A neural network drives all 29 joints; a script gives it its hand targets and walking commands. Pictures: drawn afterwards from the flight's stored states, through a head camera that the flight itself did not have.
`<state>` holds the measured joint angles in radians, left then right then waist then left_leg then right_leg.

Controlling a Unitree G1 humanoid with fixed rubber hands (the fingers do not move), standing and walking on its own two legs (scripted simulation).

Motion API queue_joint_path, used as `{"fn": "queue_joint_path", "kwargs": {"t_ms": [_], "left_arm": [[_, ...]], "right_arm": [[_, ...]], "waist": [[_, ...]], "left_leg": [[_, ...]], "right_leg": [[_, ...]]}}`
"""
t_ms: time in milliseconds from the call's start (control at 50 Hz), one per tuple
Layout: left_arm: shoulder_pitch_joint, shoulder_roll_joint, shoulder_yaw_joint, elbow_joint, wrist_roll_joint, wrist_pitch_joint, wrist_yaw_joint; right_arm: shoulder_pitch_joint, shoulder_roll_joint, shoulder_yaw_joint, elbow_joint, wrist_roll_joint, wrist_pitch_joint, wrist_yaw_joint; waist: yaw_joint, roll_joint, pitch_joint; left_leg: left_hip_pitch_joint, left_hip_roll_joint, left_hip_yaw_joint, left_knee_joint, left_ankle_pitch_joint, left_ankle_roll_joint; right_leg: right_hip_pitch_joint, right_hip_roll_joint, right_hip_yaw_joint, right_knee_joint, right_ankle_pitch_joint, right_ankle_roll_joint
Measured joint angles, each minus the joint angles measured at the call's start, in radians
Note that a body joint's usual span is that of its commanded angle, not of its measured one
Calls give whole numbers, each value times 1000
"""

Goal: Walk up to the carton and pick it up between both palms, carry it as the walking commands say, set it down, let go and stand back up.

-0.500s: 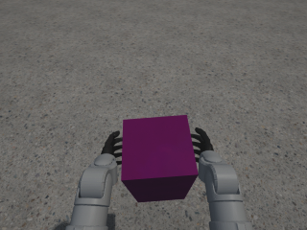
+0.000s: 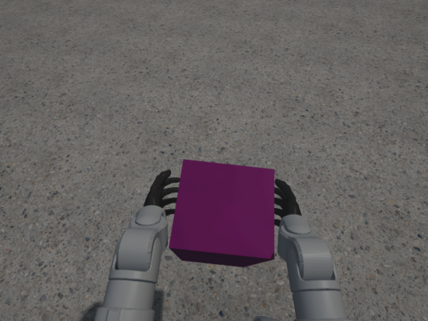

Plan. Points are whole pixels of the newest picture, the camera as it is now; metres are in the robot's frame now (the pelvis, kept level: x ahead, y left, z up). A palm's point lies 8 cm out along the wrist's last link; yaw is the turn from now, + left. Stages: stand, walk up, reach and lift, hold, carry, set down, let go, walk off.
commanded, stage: carry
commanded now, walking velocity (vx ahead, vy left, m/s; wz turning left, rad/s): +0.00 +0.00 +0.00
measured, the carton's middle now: (219, 223) +0.32 +0.00 -0.03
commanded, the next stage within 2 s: none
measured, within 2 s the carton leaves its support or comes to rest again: neither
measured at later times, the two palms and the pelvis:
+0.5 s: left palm (148, 146) +0.46 +0.16 +0.05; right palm (257, 142) +0.47 -0.08 +0.05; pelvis +0.17 +0.01 +0.01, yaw +6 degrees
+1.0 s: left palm (143, 97) +0.60 +0.19 +0.09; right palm (242, 83) +0.62 -0.06 +0.11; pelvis +0.33 +0.03 +0.02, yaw +3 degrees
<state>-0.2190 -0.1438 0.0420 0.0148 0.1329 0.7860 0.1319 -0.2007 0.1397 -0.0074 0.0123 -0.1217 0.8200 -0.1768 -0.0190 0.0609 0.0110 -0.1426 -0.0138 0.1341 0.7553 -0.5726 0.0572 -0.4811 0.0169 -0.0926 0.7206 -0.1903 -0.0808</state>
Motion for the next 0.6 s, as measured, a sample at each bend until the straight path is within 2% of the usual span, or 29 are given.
{"fn": "queue_joint_path", "kwargs": {"t_ms": [40,80,100,140,160,180,220,280,320,340,360,380,400,420,460,500,520,540,560,600], "left_arm": [[-21,-4,-9,43,5,-12,-7],[-30,-7,-12,74,19,-10,-11],[-27,-6,-8,85,30,-8,-14],[-11,-3,6,78,37,-2,-23],[-6,-2,12,71,39,-2,-23],[-1,0,17,64,40,-5,-21],[24,5,25,45,31,-13,-11],[52,10,19,0,1,-2,2],[49,9,18,-20,-6,0,5],[46,9,17,-23,-6,-3,4],[42,8,12,-13,-7,-6,1],[34,7,9,7,-5,-9,-5],[21,4,7,32,-2,-10,-11],[3,1,6,58,5,-9,-15],[-27,-6,3,98,19,-8,-19],[-39,-8,-4,107,28,-5,-18],[-34,-7,-5,97,32,-5,-11],[-21,-3,2,85,34,-7,-4],[-2,1,13,73,33,-9,-2],[33,7,17,55,22,0,1]], "right_arm": [[7,-2,-26,5,9,-7,-3],[14,-2,-43,23,26,-10,-2],[16,-3,-42,39,33,-10,3],[11,-2,-32,68,42,-10,9],[3,-1,-29,80,40,-14,12],[-9,2,-26,93,35,-19,15],[-28,6,-11,118,25,-26,15],[-45,9,-6,109,5,-20,21],[-51,11,-5,83,-6,-16,24],[-49,11,-3,68,-11,-14,23],[-42,9,-5,58,-17,-14,23],[-33,7,-10,56,-23,-18,24],[-23,4,-17,59,-27,-21,25],[-14,2,-24,65,-29,-26,25],[6,-1,-36,72,-25,-37,21],[13,-2,-42,75,-6,-43,23],[7,-1,-40,79,2,-44,21],[-5,2,-31,97,8,-48,22],[-20,4,-22,118,13,-48,22],[-37,8,-12,139,10,-32,24]], "waist": [[-12,20,-5],[-13,10,-3],[-9,-4,-7],[7,-41,-13],[17,-59,-9],[28,-76,-1],[51,-112,9],[60,-81,-1],[65,-54,-9],[63,-34,-15],[56,-5,-26],[49,18,-42],[47,24,-57],[46,6,-68],[37,-49,-75],[26,-93,-63],[28,-108,-51],[35,-133,-43],[38,-142,-38],[26,-115,-38]], "left_leg": [[-75,20,-37,208,29,-47],[-132,8,-91,311,11,-63],[-152,4,-108,303,0,-64],[-175,8,-125,171,-13,-66],[-173,14,-126,54,29,-69],[-158,20,-115,-30,151,-69],[-119,9,-81,-63,152,-43],[-90,14,-64,-74,98,-21],[-72,13,-51,-77,74,-16],[-65,14,-50,-72,58,-15],[-67,24,-56,-53,47,-15],[-84,34,-62,-12,50,-19],[-115,38,-60,51,116,-34],[-147,28,-57,112,103,-55],[-195,5,-56,144,18,-75],[-217,-2,-47,46,46,-80],[-203,1,-33,-35,170,-73],[-180,-2,-8,-44,205,-48],[-159,0,13,-38,171,-23],[-125,16,31,-29,115,2]], "right_leg": [[23,-2,-32,47,-110,-3],[57,-9,-53,66,-175,11],[75,-11,-56,59,-189,16],[100,-12,-54,35,-201,20],[109,-12,-53,28,-204,19],[116,-14,-53,33,-206,19],[113,-35,-43,68,-195,30],[110,-30,-16,69,-290,31],[114,-34,-9,13,-268,34],[124,-33,-10,-8,-193,41],[138,-27,-20,-17,-177,50],[151,-23,-32,-26,-191,57],[159,-27,-41,-28,-214,60],[164,-43,-44,-19,-240,64],[191,-78,-59,-4,-285,71],[228,-91,-73,8,-315,74],[235,-91,-69,38,-321,74],[217,-102,-47,103,-315,78],[186,-99,-17,193,-348,81],[131,-62,32,337,-426,56]]}}
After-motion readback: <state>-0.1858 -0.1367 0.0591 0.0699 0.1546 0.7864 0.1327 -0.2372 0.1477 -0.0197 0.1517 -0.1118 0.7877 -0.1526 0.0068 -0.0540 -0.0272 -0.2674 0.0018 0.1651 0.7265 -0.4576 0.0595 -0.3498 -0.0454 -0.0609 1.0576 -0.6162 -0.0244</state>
